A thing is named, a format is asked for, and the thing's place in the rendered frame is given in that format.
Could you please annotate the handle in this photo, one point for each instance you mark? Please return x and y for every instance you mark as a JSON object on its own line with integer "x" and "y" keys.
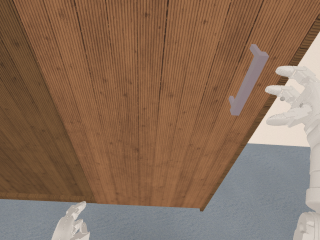
{"x": 259, "y": 60}

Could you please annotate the robot left hand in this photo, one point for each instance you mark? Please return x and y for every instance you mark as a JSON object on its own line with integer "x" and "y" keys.
{"x": 67, "y": 226}

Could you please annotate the robot right forearm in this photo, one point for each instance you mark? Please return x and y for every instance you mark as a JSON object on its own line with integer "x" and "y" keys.
{"x": 312, "y": 130}

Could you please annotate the robot right upper arm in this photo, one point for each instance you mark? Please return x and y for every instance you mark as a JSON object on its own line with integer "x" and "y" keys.
{"x": 308, "y": 227}

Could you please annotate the wardrobe door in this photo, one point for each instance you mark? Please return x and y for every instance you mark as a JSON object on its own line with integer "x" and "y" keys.
{"x": 36, "y": 153}
{"x": 143, "y": 86}

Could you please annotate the robot right hand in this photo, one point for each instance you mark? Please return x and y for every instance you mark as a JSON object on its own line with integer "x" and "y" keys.
{"x": 310, "y": 97}

